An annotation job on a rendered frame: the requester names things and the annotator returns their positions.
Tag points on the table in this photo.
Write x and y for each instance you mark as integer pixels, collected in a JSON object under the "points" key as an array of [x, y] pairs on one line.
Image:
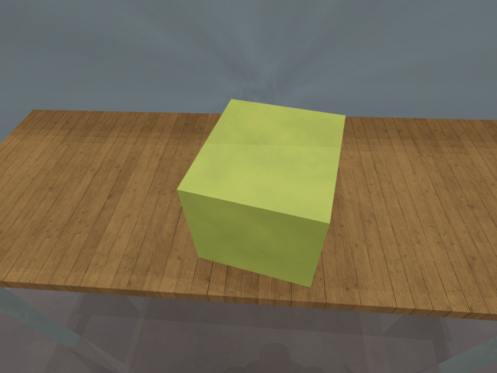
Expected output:
{"points": [[89, 203]]}

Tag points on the carton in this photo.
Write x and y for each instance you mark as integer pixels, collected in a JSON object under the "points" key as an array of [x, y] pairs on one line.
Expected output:
{"points": [[259, 194]]}

